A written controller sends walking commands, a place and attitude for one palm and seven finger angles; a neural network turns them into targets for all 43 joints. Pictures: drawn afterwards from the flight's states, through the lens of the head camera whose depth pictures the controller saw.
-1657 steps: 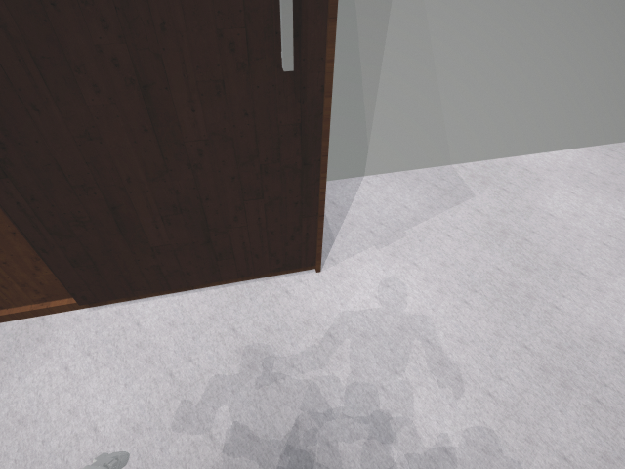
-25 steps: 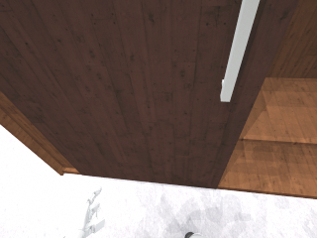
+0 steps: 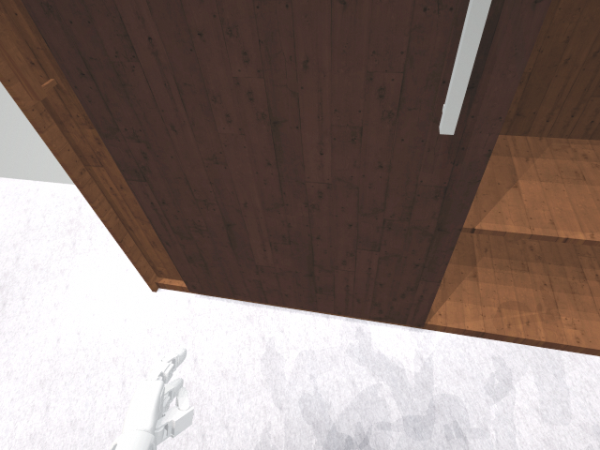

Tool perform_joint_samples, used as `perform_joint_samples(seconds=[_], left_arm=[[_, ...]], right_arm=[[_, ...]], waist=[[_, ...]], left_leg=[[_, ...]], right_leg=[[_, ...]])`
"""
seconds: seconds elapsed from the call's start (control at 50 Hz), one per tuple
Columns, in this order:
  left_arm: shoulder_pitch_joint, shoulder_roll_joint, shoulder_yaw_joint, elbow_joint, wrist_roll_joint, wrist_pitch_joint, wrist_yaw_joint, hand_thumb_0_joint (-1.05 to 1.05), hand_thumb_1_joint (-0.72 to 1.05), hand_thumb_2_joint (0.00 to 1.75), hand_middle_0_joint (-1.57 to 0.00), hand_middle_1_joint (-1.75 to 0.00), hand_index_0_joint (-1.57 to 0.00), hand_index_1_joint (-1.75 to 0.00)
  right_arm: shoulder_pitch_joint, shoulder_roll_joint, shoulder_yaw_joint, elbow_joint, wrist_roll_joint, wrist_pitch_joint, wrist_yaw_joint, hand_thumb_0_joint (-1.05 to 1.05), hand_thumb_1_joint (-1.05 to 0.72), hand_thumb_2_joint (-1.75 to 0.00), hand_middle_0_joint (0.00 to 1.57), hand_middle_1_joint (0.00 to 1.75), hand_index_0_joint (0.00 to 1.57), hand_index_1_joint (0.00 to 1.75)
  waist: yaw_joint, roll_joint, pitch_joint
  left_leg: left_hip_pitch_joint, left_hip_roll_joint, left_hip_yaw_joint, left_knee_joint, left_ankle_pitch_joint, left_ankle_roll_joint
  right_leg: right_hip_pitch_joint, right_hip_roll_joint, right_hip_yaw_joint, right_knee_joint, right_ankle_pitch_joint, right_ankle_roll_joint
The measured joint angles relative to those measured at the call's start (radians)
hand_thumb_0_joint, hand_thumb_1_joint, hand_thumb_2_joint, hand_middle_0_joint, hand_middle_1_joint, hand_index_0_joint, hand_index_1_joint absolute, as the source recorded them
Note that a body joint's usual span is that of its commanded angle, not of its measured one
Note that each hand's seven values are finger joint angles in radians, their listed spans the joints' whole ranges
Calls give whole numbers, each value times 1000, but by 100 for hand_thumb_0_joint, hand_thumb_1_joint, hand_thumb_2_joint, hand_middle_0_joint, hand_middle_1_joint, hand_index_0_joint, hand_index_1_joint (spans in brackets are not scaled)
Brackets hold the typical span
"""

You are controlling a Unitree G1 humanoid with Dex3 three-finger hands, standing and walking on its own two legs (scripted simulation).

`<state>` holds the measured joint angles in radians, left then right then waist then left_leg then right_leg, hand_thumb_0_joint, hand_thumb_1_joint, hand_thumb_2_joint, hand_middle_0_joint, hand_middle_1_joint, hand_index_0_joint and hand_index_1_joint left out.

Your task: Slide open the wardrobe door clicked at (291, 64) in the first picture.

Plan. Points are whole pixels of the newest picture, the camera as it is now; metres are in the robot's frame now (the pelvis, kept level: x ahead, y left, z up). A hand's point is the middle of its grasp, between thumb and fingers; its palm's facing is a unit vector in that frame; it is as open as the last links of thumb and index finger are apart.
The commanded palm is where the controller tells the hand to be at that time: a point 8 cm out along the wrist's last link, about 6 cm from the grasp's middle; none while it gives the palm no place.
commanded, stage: stop stepping back and stand still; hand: right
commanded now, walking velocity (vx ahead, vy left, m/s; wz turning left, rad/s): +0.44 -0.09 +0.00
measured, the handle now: (469, 29) +0.62 -0.20 +0.26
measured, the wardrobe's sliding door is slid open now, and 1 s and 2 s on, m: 0.69 0.69 0.69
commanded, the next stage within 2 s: let the arm hang, fingers relaxed in 0.94 s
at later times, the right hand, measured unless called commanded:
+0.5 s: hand out of the picture +0.05 -0.27 +0.20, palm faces +0.51 +0.74 -0.44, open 7.4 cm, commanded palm -0.01 -0.30 +0.18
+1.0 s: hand out of the picture +0.00 -0.28 +0.20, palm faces +0.53 +0.71 -0.47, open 7.4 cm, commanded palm -0.05 -0.31 +0.18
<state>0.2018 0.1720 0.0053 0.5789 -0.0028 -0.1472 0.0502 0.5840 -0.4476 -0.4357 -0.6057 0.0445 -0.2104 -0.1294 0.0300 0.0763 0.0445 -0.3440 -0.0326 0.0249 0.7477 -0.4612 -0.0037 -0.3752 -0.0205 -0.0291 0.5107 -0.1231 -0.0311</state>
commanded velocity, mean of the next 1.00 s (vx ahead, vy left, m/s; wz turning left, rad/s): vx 0.21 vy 0.00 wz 0.00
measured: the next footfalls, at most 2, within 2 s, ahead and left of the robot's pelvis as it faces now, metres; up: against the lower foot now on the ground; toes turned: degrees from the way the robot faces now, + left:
right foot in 0.30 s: -0.04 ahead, -0.12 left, +0.00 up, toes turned -5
left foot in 0.54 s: -0.03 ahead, +0.12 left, +0.00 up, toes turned -4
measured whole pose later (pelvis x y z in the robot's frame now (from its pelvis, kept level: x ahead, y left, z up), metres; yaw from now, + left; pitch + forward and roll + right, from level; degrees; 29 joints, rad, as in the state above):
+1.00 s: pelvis -0.16 +0.01 +0.01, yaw -6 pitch -2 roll +2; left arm 0.30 0.15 -0.02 0.62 0.00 -0.13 0.05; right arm 0.53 -0.44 -0.46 -0.49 0.01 -0.22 -0.14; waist 0.01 -0.01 -0.04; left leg -0.33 0.00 0.13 0.69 -0.40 0.02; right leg -0.29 -0.10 -0.04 0.51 -0.25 -0.01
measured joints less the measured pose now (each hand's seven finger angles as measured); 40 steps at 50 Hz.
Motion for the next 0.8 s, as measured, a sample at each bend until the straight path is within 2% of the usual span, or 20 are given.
perform_joint_samples(seconds=[0.04,0.08,0.12,0.16,0.2,0.24,0.3,0.34,0.38,0.4,0.44,0.5,0.52,0.54,0.58,0.62,0.66,0.74,0.76,0.8], left_arm=[[35,1,-5,-11,2,9,2,1,90,90,-20,-30,-20,-30],[49,16,-2,7,3,29,0,1,90,90,-20,-30,-20,-30],[62,26,-1,58,4,50,-2,1,90,90,-20,-30,-20,-30],[81,28,-3,98,5,68,3,1,90,90,-20,-30,-20,-30],[101,30,-5,115,5,69,16,1,90,90,-20,-30,-20,-30],[116,34,-7,114,8,51,26,1,90,90,-20,-30,-20,-30],[116,61,-2,77,11,8,36,1,90,90,-20,-30,-20,-30],[86,37,6,75,7,-6,31,1,90,90,-20,-30,-20,-30],[92,13,9,73,2,-15,12,1,90,90,-20,-30,-20,-30],[101,4,6,76,2,-19,6,1,90,90,-20,-30,-20,-30],[121,-7,-1,90,5,-12,-2,1,90,90,-20,-30,-20,-30],[157,-8,-8,89,11,13,3,1,90,90,-20,-30,-20,-30],[169,-5,-8,79,11,17,5,1,90,90,-20,-30,-20,-30],[174,-5,-7,69,8,20,5,1,90,90,-20,-30,-20,-30],[132,26,-2,103,5,30,-1,1,90,90,-20,-30,-20,-30],[95,47,7,154,6,46,-2,1,90,90,-20,-30,-20,-30],[79,50,13,171,3,47,8,2,90,90,-20,-30,-20,-30],[65,50,6,119,11,-2,40,2,90,90,-20,-30,-20,-30],[56,56,9,93,13,-18,43,2,90,90,-20,-30,-20,-30],[22,32,16,74,8,-39,41,2,90,90,-20,-30,-20,-30]], right_arm=[[33,-19,-8,-6,-11,-1,2,2,-89,-90,21,30,22,30],[24,-22,-10,10,-19,-4,9,1,-88,-90,22,30,22,30],[-1,-5,-9,38,-17,-2,13,1,-88,-90,22,30,22,30],[-36,27,-6,90,-13,3,9,1,-88,-90,22,30,22,30],[-81,64,6,147,-14,20,0,1,-88,-90,22,30,22,30],[-121,90,23,178,-24,42,-13,1,-89,-90,21,30,22,30],[-161,109,52,167,-32,56,-30,1,-89,-90,21,30,21,30],[-166,87,45,172,-39,49,-28,1,-89,-90,21,30,21,30],[-142,61,38,185,-42,40,-12,2,-89,-90,21,30,21,30],[-129,48,35,184,-42,32,-6,2,-89,-90,21,30,21,30],[-92,31,25,171,-39,14,3,2,-89,-90,21,30,21,30],[-37,14,0,148,-36,-4,7,2,-89,-90,21,30,22,30],[-34,-1,-11,142,-38,-5,7,1,-89,-90,21,30,22,30],[-40,-27,-30,131,-39,-6,8,1,-89,-90,21,30,22,30],[-90,-4,-36,138,-33,-11,18,1,-89,-90,21,30,22,30],[-121,51,-17,178,-27,-6,21,1,-89,-90,21,30,22,30],[-133,103,6,214,-24,11,15,1,-89,-90,21,30,21,30],[-137,140,48,179,-34,40,-11,1,-89,-90,21,30,21,30],[-143,135,53,154,-35,39,-16,2,-89,-90,21,30,21,30],[-166,99,43,137,-40,21,-24,2,-89,-90,21,30,21,30]], waist=[[-7,-7,-19],[-25,-29,-20],[-55,-21,-46],[-71,-5,-90],[-76,10,-129],[-71,25,-150],[-35,-2,-145],[-10,22,-112],[24,17,-119],[33,7,-125],[35,-20,-133],[18,-66,-139],[10,-72,-134],[-4,-49,-130],[-59,-62,-88],[-82,-74,-77],[-91,-59,-87],[-78,-17,-85],[-64,-28,-76],[-44,-10,-43]], left_leg=[[81,7,32,-143,41,18],[84,4,53,-188,204,45],[70,15,47,-192,238,57],[51,35,44,-200,208,58],[34,60,55,-217,179,54],[14,79,62,-220,180,52],[-50,69,67,-111,98,36],[-122,57,17,138,20,12],[-186,32,4,377,37,11],[-200,25,10,432,53,14],[-178,21,41,372,79,23],[-33,26,93,71,42,33],[27,29,89,-41,22,38],[70,43,36,-150,4,58],[22,42,18,-132,207,52],[9,42,12,-107,215,40],[10,57,0,-127,194,32],[-9,83,-11,-102,100,37],[-37,71,-12,-32,38,35],[-103,55,-37,198,-22,23]], right_leg=[[-31,2,9,43,-73,7],[-95,14,41,209,-229,19],[-165,43,48,467,-240,29],[-182,45,23,600,-224,27],[-130,29,-8,550,-230,13],[-20,19,-34,366,-255,-8],[149,3,-28,37,-224,-30],[148,22,-42,61,-160,-15],[146,27,-28,55,-150,-26],[144,22,-16,42,-144,-30],[141,-6,-5,10,-131,-22],[111,-49,-3,26,-181,-5],[73,-51,-1,86,-242,-12],[8,-30,-7,203,-301,-15],[-116,-14,30,512,-308,2],[-165,-1,42,661,-270,11],[-150,2,16,617,-244,6],[58,-2,-32,164,-286,-21],[86,-10,-21,85,-231,-31],[82,-6,-31,104,-131,-13]])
